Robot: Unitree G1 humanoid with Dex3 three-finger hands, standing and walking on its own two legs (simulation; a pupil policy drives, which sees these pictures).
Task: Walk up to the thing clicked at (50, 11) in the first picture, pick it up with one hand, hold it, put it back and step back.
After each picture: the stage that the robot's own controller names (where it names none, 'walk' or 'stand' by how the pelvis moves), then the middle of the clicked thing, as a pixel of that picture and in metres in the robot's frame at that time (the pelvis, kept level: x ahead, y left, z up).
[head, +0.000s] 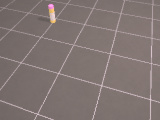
stand; (52, 13) +1.89 +0.44 -0.66
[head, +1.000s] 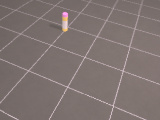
walk; (64, 22) +1.77 +0.21 -0.63
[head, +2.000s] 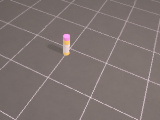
walk; (66, 45) +1.20 +0.15 -0.64
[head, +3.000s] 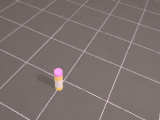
walk; (58, 79) +0.77 +0.18 -0.64
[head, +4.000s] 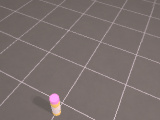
walk; (55, 105) +0.55 +0.19 -0.64
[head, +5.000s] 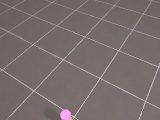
stand; out of the picture +0.43 +0.14 -0.63
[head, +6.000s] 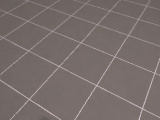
stand; out of the picture +0.37 +0.15 -0.65
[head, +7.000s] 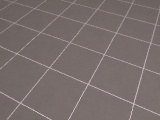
stand; out of the picture +0.36 +0.18 -0.65
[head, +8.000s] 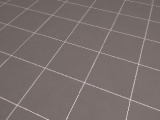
stand; out of the picture +0.36 +0.20 -0.65
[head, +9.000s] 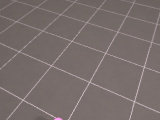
stand; out of the picture +0.39 +0.17 -0.66
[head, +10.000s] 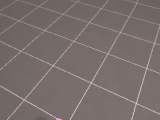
stand; out of the picture +0.38 +0.16 -0.66
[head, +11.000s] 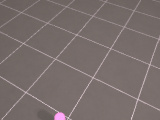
go down; out of the picture +0.39 +0.15 -0.65
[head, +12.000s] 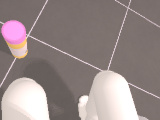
go down; (17, 42) +0.47 +0.19 -0.24
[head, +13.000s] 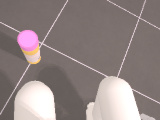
close in; (31, 49) +0.47 +0.18 -0.26
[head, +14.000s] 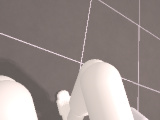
close in; out of the picture +0.46 +0.23 -0.17
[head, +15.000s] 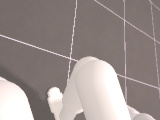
close; out of the picture +0.46 +0.25 -0.16
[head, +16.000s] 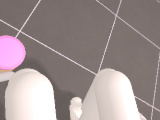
lift; (4, 59) +0.35 +0.23 -0.10
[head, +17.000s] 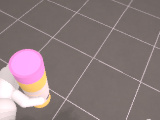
lift; (35, 84) +0.30 +0.16 +0.06
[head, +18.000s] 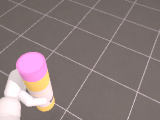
hold; (39, 86) +0.31 +0.15 +0.05
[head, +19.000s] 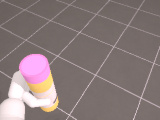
hold; (43, 87) +0.30 +0.14 +0.05
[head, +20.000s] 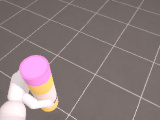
crouch; (43, 88) +0.30 +0.14 +0.06
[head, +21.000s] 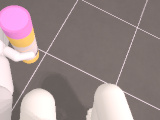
crouch; (23, 41) +0.45 +0.16 -0.03
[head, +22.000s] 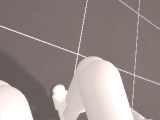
lower; out of the picture +0.45 +0.25 -0.17
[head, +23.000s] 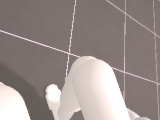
lower; out of the picture +0.46 +0.26 -0.18
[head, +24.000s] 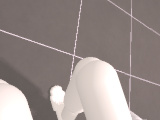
lower; out of the picture +0.45 +0.26 -0.16
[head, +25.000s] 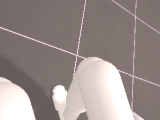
lower; out of the picture +0.44 +0.26 -0.16
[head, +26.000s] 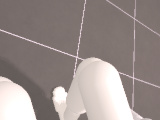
loosen; out of the picture +0.44 +0.23 -0.16
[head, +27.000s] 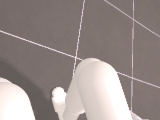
withdraw; out of the picture +0.44 +0.23 -0.17
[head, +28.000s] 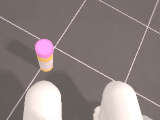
walk; (45, 57) +0.46 +0.17 -0.27
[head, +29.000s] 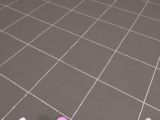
stand; out of the picture +0.38 +0.13 -0.59
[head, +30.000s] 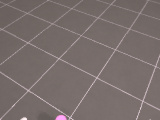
stand; out of the picture +0.38 +0.14 -0.60
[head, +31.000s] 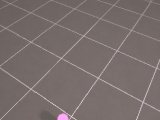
stand; out of the picture +0.39 +0.13 -0.62
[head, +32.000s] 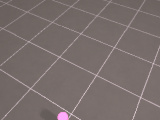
walk; out of the picture +0.40 +0.14 -0.65
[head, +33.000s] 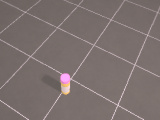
walk; (65, 84) +0.58 +0.12 -0.63
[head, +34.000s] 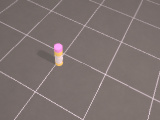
walk; (58, 55) +0.85 +0.19 -0.64
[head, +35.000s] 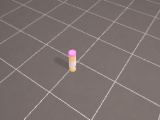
stand; (72, 61) +1.00 +0.13 -0.65
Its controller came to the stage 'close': yes
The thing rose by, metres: 0.70
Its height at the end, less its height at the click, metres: +0.00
